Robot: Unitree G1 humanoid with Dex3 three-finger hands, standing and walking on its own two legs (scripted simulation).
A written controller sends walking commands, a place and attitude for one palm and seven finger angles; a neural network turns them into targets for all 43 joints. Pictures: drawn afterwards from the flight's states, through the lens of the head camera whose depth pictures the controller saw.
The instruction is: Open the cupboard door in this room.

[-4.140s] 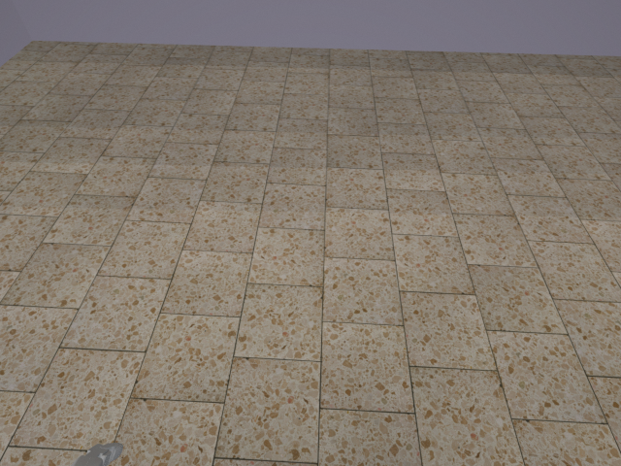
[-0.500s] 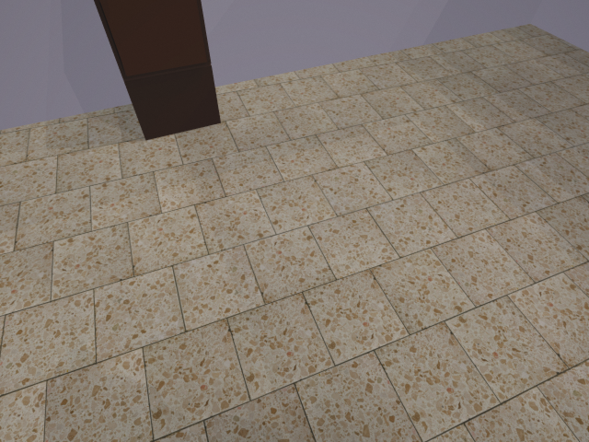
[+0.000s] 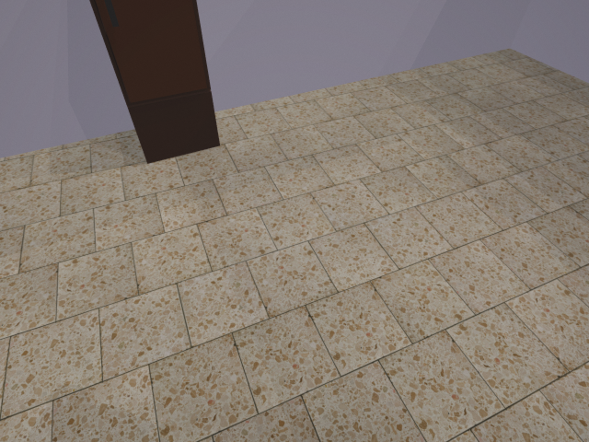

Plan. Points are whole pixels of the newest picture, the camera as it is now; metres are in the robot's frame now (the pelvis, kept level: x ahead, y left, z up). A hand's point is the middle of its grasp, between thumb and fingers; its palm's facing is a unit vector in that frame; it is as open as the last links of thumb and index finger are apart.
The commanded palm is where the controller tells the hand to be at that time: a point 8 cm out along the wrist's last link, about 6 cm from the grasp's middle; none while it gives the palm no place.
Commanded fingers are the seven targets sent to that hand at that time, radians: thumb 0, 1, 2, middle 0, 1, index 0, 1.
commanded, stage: turn or walk to find it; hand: left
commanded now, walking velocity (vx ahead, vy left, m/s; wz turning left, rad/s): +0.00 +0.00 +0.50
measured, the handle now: (109, 5) +1.60 +0.85 +0.03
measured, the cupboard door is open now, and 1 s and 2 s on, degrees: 0 0 0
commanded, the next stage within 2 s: stand and wait in 0.18 s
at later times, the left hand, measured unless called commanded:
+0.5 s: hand out of the picture -0.01 +0.18 -0.18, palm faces +0.13 -0.97 -0.22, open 7.3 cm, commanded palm none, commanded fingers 0.00 0.90 0.90 -0.20 -0.30 -0.20 -0.30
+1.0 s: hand out of the picture +0.00 +0.18 -0.18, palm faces +0.19 -0.96 -0.21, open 7.3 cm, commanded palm none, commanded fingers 0.00 0.90 0.90 -0.20 -0.30 -0.20 -0.30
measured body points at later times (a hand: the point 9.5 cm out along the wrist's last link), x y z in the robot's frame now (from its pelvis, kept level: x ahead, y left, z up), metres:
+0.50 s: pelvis -0.01 +0.00 -0.01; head +0.00 +0.00 +0.44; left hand -0.01 +0.23 -0.16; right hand +0.01 -0.22 -0.17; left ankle +0.01 +0.10 -0.74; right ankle +0.00 -0.13 -0.74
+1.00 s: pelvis +0.00 -0.01 -0.01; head +0.03 +0.00 +0.44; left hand -0.01 +0.23 -0.16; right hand +0.07 -0.24 -0.16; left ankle +0.01 +0.10 -0.74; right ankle +0.00 -0.13 -0.74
